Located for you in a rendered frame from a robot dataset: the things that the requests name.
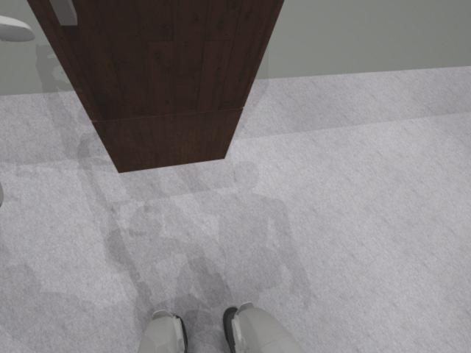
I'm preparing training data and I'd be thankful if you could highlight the cupboard door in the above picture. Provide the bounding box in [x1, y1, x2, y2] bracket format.
[38, 0, 279, 121]

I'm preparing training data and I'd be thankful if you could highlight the handle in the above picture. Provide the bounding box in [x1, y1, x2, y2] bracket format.
[49, 0, 77, 26]

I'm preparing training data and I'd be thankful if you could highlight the robot left hand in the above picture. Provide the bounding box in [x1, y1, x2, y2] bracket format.
[0, 15, 35, 42]

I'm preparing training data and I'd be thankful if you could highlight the right robot foot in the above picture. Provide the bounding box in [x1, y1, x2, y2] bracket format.
[223, 307, 238, 353]

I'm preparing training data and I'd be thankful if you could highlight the right robot thigh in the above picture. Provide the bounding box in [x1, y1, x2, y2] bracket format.
[232, 307, 305, 353]

